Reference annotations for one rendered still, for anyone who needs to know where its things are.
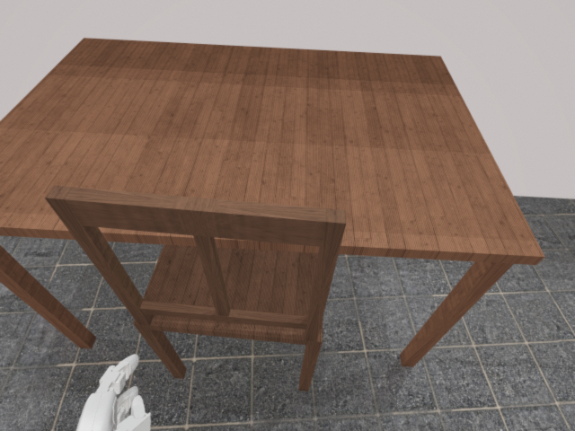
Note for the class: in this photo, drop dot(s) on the chair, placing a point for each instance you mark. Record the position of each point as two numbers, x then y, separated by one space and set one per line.
277 296

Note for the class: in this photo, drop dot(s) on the table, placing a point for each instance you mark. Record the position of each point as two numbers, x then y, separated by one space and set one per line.
386 137

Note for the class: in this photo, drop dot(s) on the left robot hand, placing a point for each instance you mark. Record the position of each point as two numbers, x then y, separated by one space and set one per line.
104 412

